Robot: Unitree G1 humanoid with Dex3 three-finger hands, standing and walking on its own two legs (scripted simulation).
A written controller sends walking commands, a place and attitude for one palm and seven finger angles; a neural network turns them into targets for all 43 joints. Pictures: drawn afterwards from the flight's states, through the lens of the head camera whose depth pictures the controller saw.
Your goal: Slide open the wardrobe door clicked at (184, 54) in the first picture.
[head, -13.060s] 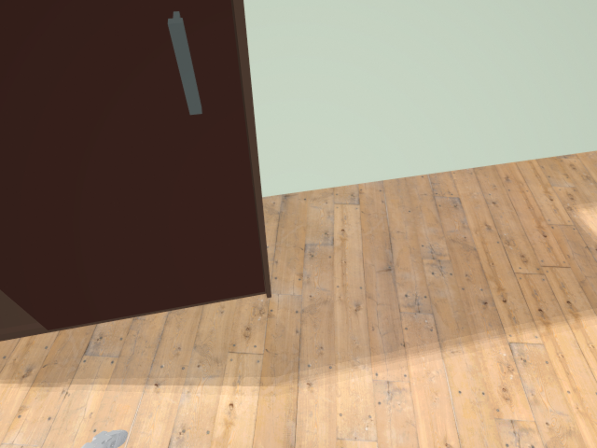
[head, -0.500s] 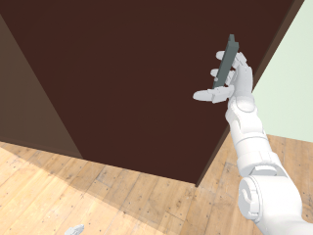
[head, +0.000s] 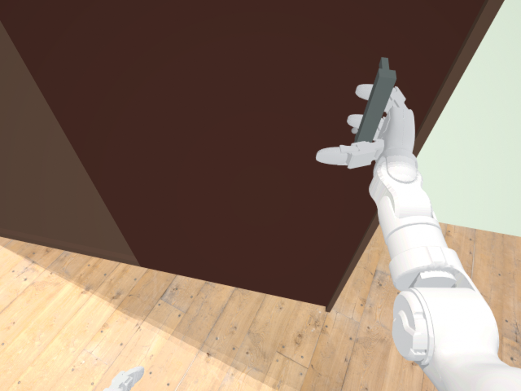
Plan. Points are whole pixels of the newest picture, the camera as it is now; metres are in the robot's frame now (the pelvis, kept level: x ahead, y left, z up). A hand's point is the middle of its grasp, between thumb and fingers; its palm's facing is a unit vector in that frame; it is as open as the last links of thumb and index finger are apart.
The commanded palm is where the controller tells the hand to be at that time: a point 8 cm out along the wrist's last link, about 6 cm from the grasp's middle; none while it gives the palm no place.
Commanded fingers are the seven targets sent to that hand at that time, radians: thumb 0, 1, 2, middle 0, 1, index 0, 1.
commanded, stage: slide the fingers in behind the handle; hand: right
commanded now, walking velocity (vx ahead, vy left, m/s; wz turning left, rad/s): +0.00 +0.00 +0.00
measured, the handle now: (369, 113) +0.52 -0.12 +0.17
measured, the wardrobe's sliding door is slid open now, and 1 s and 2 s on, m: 0.00 0.00 0.00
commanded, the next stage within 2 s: grip the handle and tug to test in 0.28 s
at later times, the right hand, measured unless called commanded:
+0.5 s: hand (356, 129) +0.47 -0.09 +0.17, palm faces +0.09 +1.00 +0.02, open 13.7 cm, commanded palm +0.43 -0.14 +0.17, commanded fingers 0.00 0.17 -0.44 0.34 1.25 0.34 1.25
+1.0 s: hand (356, 131) +0.47 -0.09 +0.17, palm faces +0.10 +0.99 +0.00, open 6.5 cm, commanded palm +0.44 -0.13 +0.17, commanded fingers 0.00 -0.90 -0.90 0.45 1.40 0.45 1.40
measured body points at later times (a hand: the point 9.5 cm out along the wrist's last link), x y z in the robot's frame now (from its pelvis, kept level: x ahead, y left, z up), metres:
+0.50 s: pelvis +0.00 +0.00 +0.00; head +0.03 +0.00 +0.45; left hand +0.08 +0.24 -0.12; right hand +0.46 -0.14 +0.17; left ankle +0.02 +0.11 -0.74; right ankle -0.03 -0.11 -0.74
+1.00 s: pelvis +0.00 +0.00 +0.00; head +0.02 +0.00 +0.45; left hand +0.09 +0.24 -0.12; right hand +0.46 -0.14 +0.17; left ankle +0.02 +0.11 -0.74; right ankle -0.03 -0.11 -0.74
